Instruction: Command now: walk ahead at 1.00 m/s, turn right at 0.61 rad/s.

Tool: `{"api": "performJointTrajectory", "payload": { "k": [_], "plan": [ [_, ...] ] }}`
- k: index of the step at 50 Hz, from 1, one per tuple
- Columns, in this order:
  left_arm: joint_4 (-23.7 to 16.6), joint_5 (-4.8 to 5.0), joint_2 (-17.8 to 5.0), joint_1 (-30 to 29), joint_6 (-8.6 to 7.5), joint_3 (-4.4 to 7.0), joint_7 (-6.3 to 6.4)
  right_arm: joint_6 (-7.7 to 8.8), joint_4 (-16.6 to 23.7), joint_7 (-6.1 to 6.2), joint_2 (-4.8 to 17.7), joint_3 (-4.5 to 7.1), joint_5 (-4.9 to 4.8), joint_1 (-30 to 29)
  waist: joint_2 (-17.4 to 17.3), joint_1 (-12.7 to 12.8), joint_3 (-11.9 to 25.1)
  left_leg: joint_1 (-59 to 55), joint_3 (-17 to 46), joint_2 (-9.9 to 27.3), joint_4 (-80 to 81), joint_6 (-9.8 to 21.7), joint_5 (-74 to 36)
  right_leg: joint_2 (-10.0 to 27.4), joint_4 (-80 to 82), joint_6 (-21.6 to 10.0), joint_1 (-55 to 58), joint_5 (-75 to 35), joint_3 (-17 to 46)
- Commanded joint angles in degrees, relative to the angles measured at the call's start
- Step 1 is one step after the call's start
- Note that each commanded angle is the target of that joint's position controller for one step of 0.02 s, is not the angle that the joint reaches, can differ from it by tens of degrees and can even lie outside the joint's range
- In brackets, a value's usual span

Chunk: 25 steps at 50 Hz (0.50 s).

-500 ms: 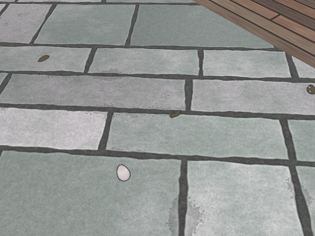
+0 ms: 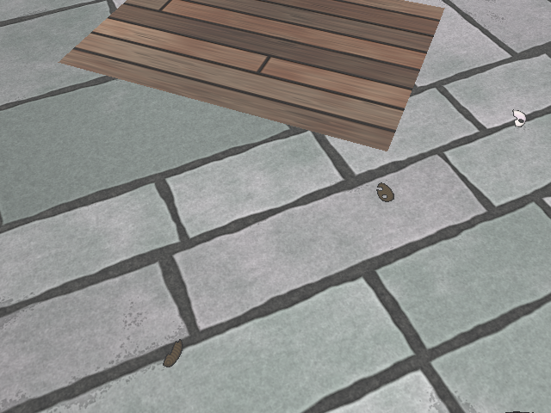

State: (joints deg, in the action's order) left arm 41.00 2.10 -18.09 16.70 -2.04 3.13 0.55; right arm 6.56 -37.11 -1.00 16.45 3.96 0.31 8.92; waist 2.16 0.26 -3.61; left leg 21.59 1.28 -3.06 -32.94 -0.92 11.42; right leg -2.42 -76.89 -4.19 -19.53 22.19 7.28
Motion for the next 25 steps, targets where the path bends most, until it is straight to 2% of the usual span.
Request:
{"api": "performJointTrajectory", "payload": {
  "k": [1, 2, 3, 4, 5, 7, 9, 11, 13, 14, 15, 16, 17, 18, 19, 20, 21, 22, 23, 24, 25],
  "plan": [
    [-6.98, -0.54, -1.82, -4.37, -1.39, -0.19, -0.82, 0.50, -0.72, -0.25, 4.36, 1.11, 0.99, 7.39, -4.66, -2.58, 3.71, -19.78, 24.74, 15.58, 19.38, 9.68, 10.89, 7.51, 1.58, -0.31, -20.59, -4.48, 1.84],
    [-7.03, 0.04, -1.05, -4.74, -1.17, -0.36, -1.00, 0.77, -1.88, -0.58, 2.44, 0.54, 0.36, 7.77, -5.87, -1.99, 3.02, -18.83, 21.60, 14.59, 20.14, 9.96, 8.62, 7.72, 3.94, -0.50, -20.31, -3.75, 1.68],
    [-7.23, 0.26, -0.01, -5.26, -0.99, -0.73, -1.13, 0.91, -3.06, -0.83, 1.51, 0.17, -0.29, 8.74, -5.88, -1.45, 2.34, -18.23, 20.08, 14.61, 20.81, 10.46, 7.66, 7.95, 5.74, -0.77, -21.15, -2.85, 1.59],
    [-8.14, -0.06, 0.93, -7.04, -1.16, -1.25, -1.30, 1.04, -4.19, -0.93, 1.70, -0.01, -0.90, 10.19, -5.25, -1.10, 0.43, -16.94, 20.44, 15.27, 21.98, 11.80, 7.51, 8.24, 8.60, -0.76, -23.19, -2.86, 1.91],
    [-9.15, -0.69, 1.32, -9.03, -1.58, -1.68, -1.55, 1.05, -4.87, -0.82, 2.91, 0.04, -1.21, 11.02, -4.44, -0.54, -1.42, -16.38, 20.96, 16.10, 23.33, 13.32, 6.80, 8.92, 11.75, -0.36, -25.87, -4.79, 1.28],
    [-10.57, -1.78, 0.62, -12.78, -2.78, -2.12, -2.20, 0.81, -4.98, -0.32, 5.70, 0.41, -1.19, 11.34, -3.13, -0.31, -3.65, -14.88, 19.82, 16.24, 25.61, 14.74, 3.29, 9.99, 19.63, 1.17, -27.69, -12.53, -0.71],
    [-12.21, -2.28, -0.03, -18.99, -3.86, -2.47, -3.08, 0.76, -5.39, 0.24, 7.17, 0.61, -1.76, 13.25, -2.29, -2.38, -5.14, -11.02, 14.82, 14.23, 27.73, 13.76, -1.83, 8.56, 29.98, 2.94, -21.65, -20.60, -3.18],
    [-13.23, -1.83, 0.05, -23.34, -4.86, -2.58, -3.91, 0.53, -6.39, 0.71, 8.57, 0.67, -2.40, 16.18, -2.53, -3.91, -5.36, -7.56, 11.97, 13.91, 29.78, 12.84, -4.19, 5.94, 37.73, 3.89, -11.53, -26.31, -5.11],
    [-13.42, -1.24, -1.32, -24.50, -5.46, -1.78, -4.07, -0.28, -7.68, 0.95, 8.70, 0.32, -2.80, 18.81, -4.52, -3.86, -4.52, -10.85, 11.12, 14.80, 28.16, 11.76, -8.71, 4.05, 42.86, 3.92, -6.12, -26.63, -5.40],
    [-13.24, -1.00, -2.78, -23.22, -5.63, -0.98, -3.87, -0.71, -8.36, 1.01, 8.59, 0.06, -2.68, 19.79, -6.00, -2.63, -2.78, -13.88, 10.66, 15.23, 24.86, 10.75, -16.66, 3.18, 44.59, 3.35, -3.18, -24.86, -5.41],
    [-12.72, -0.87, -4.87, -19.93, -5.69, 0.14, -3.41, -1.10, -8.95, 1.02, 9.31, 0.03, -2.23, 20.48, -8.19, -0.29, 0.64, -16.28, 9.85, 14.86, 18.73, 9.63, -28.71, 1.55, 45.24, 2.36, 2.02, -21.57, -6.35],
    [-11.44, -0.65, -7.22, -12.65, -5.53, 1.59, -2.73, -1.59, -9.34, 0.97, 10.49, 0.06, -1.45, 20.21, -10.01, 4.79, 6.04, -15.14, 7.88, 13.09, 7.86, 8.01, -38.62, 0.16, 45.25, 1.05, 12.14, -17.87, -7.81],
    [-9.03, -0.78, -8.91, -0.51, -4.96, 2.71, -1.70, -1.63, -8.04, 1.04, 10.31, -0.19, -0.64, 17.41, -11.02, 11.84, 12.56, -3.50, 7.34, 10.94, -7.89, 5.71, -35.31, 4.72, 41.47, 0.05, 29.81, -16.40, -4.77],
    [-6.58, -2.04, -13.84, 10.72, -4.08, 3.88, -0.65, -1.08, -5.87, 1.36, 3.05, -2.02, 0.83, 20.27, 1.98, 12.15, 24.45, 11.21, 4.94, 5.53, -30.24, 3.80, -6.10, 19.30, 42.23, -2.84, 49.10, -0.08, 14.24],
    [-5.88, -2.75, -14.26, 11.44, -4.21, 3.45, -1.75, -0.08, -4.34, 1.37, -1.37, -3.43, -3.33, 25.74, 19.31, 8.11, 34.67, 20.02, 8.35, 2.89, -45.06, 3.85, 15.09, 27.99, 56.90, -9.02, 52.46, 22.40, 42.90],
    [-5.02, -2.00, -8.36, 8.18, -4.09, 2.34, -1.75, -0.30, -4.03, 1.96, 3.54, -1.92, -5.33, 19.14, 13.22, 8.67, 22.28, 27.45, 7.54, 5.80, -50.36, 3.72, 12.31, 25.54, 61.50, -7.30, 45.19, 25.57, 39.87],
    [-3.71, -1.52, -5.60, 6.28, -3.99, 1.69, -1.45, -0.56, -2.67, 2.05, 4.13, -1.67, -5.02, 12.96, 8.80, 8.61, 12.91, 30.57, 5.18, 7.91, -50.72, 3.71, 9.02, 24.38, 60.68, -6.19, 37.57, 15.84, 29.03],
    [-2.73, -2.43, -4.12, 3.35, -4.04, 1.37, -1.47, -1.04, -2.23, 1.98, 3.42, -1.64, -3.75, 10.47, 2.88, 6.06, 8.59, 27.85, 4.57, 10.28, -48.36, 3.73, 6.40, 22.80, 61.08, -5.82, 28.81, 5.22, 21.45],
    [-1.97, -3.44, -1.70, 0.43, -4.28, 0.97, -1.51, -1.93, -2.01, 1.61, 2.73, -1.23, -2.78, 9.89, 2.89, 3.32, 5.70, 24.44, 5.08, 12.07, -45.62, 3.71, 4.80, 20.73, 62.28, -5.72, 21.47, -0.95, 15.17],
    [-1.27, -3.76, 0.12, -2.22, -4.40, 0.72, -1.47, -3.21, -1.86, 0.97, 1.42, -1.18, -3.07, 10.50, 4.49, 0.91, 3.81, 21.41, 5.63, 13.52, -44.32, 3.61, 4.94, 19.90, 63.57, -5.34, 16.34, -4.74, 10.02],
    [-0.70, -3.09, 1.10, -4.66, -4.51, 0.70, -1.51, -4.51, -1.51, 0.60, -0.02, -1.31, -3.50, 10.22, 4.80, -0.65, 1.84, 20.98, 5.69, 14.67, -42.69, 3.39, 6.31, 19.90, 65.32, -4.82, 13.26, -7.67, 5.29]
  ]
}}
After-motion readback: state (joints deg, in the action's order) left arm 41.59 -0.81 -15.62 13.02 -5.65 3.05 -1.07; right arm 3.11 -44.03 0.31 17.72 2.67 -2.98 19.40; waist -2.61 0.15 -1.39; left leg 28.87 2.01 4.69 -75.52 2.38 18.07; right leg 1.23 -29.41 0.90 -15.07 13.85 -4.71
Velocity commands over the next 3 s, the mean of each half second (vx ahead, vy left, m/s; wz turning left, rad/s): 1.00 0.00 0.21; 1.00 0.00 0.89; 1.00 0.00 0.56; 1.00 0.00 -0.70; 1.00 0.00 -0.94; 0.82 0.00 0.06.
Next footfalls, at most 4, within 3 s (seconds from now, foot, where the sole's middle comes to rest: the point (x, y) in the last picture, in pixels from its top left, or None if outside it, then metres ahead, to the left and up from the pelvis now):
0.34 right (365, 397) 0.49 -0.16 -0.76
0.78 left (228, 272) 0.83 0.18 -0.76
1.22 right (211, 157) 1.27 0.26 -0.76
1.64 left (76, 164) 1.25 0.70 -0.76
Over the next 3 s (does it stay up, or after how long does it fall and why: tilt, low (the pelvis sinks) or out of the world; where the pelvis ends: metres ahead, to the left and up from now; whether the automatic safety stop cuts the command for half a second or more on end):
stays up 2.26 0.87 0.00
